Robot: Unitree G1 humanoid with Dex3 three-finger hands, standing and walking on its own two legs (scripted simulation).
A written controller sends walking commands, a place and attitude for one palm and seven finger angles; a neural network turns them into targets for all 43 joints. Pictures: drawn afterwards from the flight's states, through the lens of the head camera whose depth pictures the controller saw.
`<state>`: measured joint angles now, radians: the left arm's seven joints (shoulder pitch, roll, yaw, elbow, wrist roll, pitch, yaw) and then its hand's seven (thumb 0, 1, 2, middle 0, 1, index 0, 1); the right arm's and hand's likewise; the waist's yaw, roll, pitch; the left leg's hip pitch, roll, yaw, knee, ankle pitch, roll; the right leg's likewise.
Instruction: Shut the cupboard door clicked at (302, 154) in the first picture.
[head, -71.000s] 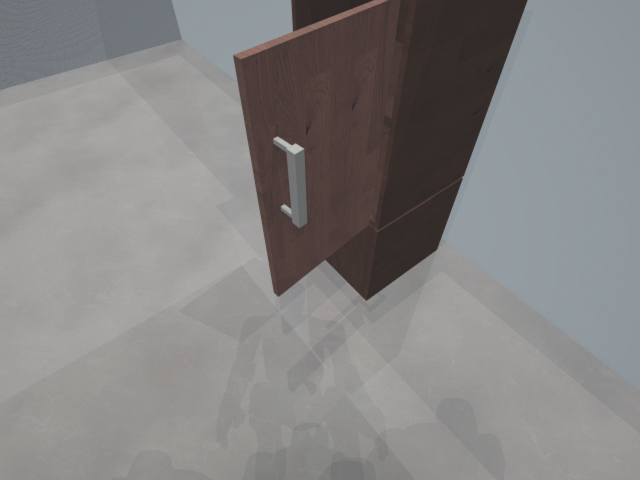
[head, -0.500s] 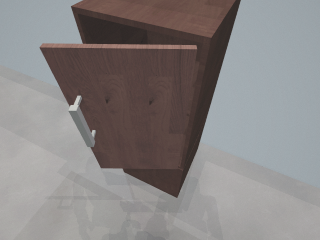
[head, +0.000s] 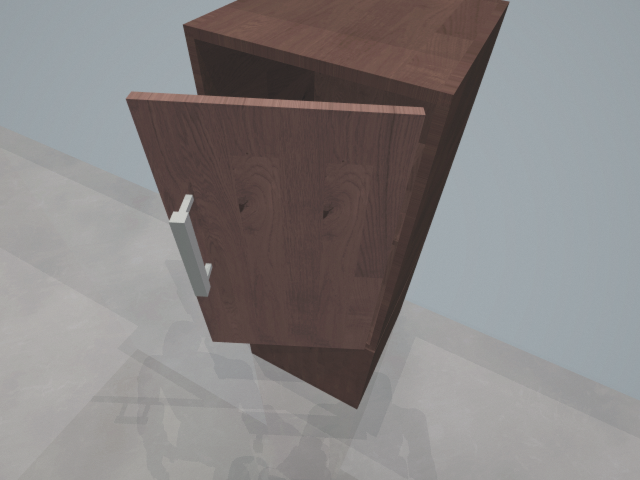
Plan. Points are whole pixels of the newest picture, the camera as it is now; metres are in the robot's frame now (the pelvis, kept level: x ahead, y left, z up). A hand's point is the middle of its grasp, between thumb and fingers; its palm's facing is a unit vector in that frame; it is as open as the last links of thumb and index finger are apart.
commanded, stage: come to a stop and stand still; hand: left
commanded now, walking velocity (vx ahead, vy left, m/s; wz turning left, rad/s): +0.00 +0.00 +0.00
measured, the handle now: (195, 248) +0.43 +0.22 +0.02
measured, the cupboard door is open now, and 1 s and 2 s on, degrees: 25 25 25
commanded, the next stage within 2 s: look again from close up in 0.14 s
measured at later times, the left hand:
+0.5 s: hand out of the picture -0.03 +0.18 -0.18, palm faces +0.01 -0.99 -0.15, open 7.3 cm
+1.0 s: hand (148, 476) +0.14 +0.21 -0.05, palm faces +0.22 -0.96 -0.15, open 7.1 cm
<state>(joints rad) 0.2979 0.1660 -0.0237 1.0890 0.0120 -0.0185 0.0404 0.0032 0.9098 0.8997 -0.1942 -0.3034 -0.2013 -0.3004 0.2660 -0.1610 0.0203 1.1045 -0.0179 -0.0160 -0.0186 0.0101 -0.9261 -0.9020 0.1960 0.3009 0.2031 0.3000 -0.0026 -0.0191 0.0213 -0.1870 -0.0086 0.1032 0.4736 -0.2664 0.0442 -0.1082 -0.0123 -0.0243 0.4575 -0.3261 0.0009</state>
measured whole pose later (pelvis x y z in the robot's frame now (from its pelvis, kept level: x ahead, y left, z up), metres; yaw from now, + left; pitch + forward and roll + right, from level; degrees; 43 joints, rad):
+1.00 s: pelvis -0.02 +0.03 -0.01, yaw +4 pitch +1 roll +0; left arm 0.46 0.21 0.00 0.16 -0.13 -0.07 0.11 0.02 0.94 0.90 -0.22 -0.33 -0.22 -0.33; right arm 0.40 -0.20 0.02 0.86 0.03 -0.32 -0.03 0.02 -0.92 -0.90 0.20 0.30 0.21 0.30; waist -0.06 -0.02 -0.02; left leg -0.32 -0.08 0.06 0.55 -0.25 0.07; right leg -0.33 -0.03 -0.05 0.66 -0.37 -0.01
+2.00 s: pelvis -0.01 +0.02 -0.07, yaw +5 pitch +13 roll -3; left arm 0.49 0.26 0.12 -0.16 -0.28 -0.37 -0.25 0.02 0.90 0.90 -1.08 -1.27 -1.09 -1.27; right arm 0.26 -0.25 0.00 0.47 0.03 -0.17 -0.03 0.02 -0.91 -0.90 0.20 0.30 0.20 0.30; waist 0.00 0.03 -0.14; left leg -0.80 -0.03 0.02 1.09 -0.51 0.08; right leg -0.75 0.04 -0.10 1.02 -0.50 -0.04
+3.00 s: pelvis -0.02 +0.01 -0.06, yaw +5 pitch +9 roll -3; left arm 0.33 0.28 0.15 -0.05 -0.29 -0.29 -0.27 0.02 0.90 0.90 -1.30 -1.50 -1.30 -1.50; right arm 0.27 -0.26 0.05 0.50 0.03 -0.19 -0.04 0.01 -0.91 -0.90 0.20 0.30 0.21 0.30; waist 0.00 0.05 -0.11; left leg -0.69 -0.03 0.00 0.99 -0.47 0.07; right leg -0.64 0.04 -0.11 0.93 -0.45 -0.05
